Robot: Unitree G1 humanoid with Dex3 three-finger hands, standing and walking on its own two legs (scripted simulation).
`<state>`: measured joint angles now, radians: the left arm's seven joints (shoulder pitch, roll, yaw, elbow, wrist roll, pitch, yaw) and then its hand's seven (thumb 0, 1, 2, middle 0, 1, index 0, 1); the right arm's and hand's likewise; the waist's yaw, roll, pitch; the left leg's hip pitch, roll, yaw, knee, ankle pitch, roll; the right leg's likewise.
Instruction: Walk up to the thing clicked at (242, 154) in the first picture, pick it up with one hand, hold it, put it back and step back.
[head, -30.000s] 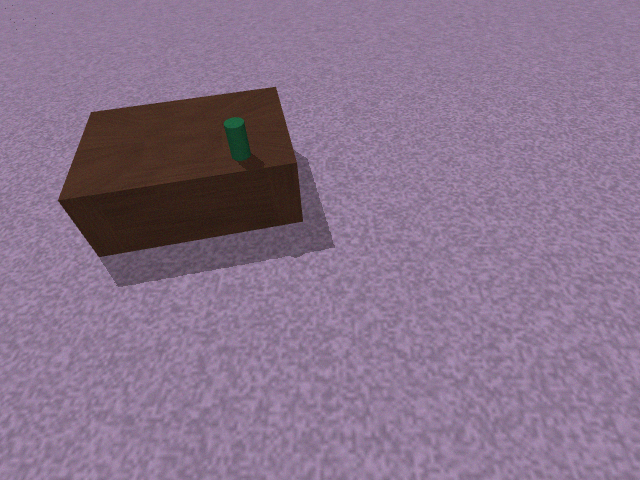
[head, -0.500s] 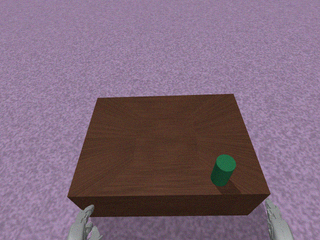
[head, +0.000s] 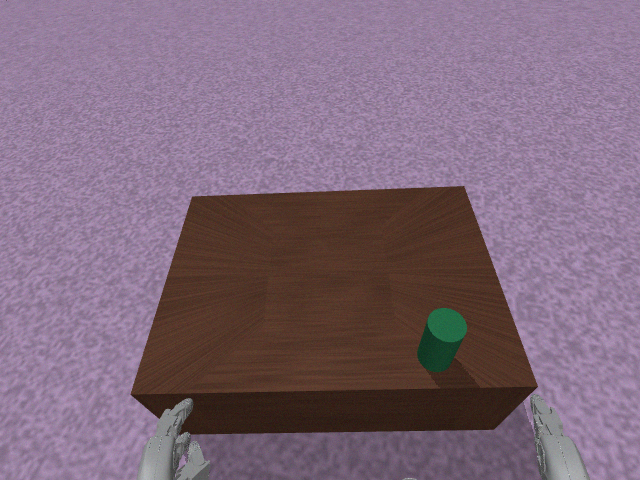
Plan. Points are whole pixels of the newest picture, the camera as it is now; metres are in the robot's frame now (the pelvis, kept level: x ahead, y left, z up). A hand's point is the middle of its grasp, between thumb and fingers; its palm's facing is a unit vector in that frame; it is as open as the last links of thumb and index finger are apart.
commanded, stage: home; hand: right
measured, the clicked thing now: (440, 341) +0.46 -0.21 -0.32
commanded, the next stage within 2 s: stand in 0.82 s
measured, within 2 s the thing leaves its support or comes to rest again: neither
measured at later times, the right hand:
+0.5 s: hand (499, 472) +0.17 -0.18 -0.06, palm faces +0.13 +0.95 -0.27, open 17.5 cm
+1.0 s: hand (498, 472) +0.17 -0.18 -0.06, palm faces +0.10 +0.95 -0.30, open 17.3 cm
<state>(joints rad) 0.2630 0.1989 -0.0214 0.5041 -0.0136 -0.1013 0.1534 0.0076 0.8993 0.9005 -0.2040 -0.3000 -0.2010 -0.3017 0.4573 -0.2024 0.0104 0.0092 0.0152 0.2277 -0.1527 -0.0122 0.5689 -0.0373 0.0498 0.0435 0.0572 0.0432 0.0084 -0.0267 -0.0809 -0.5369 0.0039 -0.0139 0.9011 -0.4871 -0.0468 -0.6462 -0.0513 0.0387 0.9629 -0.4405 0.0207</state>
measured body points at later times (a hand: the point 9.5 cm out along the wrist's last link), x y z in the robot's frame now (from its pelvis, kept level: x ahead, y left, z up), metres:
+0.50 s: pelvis +0.00 +0.01 +0.00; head +0.03 +0.00 +0.45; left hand +0.17 +0.25 -0.07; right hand +0.16 -0.23 -0.04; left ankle -0.02 +0.15 -0.69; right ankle +0.03 -0.13 -0.69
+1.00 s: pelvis +0.00 +0.01 +0.00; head +0.02 +0.00 +0.45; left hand +0.17 +0.25 -0.08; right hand +0.16 -0.22 -0.04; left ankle -0.02 +0.15 -0.69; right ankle +0.03 -0.13 -0.69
